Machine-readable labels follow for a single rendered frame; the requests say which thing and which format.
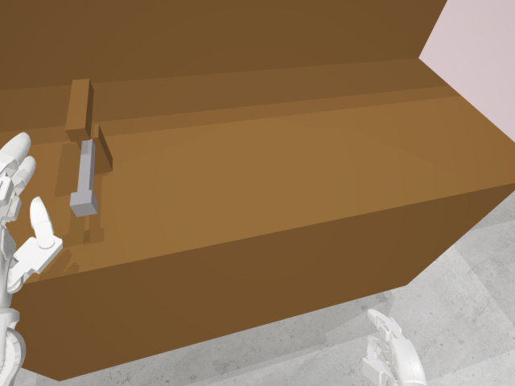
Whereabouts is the left robot hand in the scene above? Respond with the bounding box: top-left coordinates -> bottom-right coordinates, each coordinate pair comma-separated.
0,132 -> 63,309

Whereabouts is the tap lever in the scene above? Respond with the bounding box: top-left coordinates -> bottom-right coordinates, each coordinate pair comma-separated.
70,139 -> 98,217

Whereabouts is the counter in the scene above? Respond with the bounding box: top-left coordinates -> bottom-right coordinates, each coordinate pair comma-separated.
0,0 -> 515,381

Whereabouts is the right robot hand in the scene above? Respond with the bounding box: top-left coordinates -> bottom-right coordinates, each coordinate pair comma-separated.
362,309 -> 427,386

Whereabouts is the left robot forearm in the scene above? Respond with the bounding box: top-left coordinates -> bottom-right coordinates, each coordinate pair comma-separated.
0,308 -> 26,386

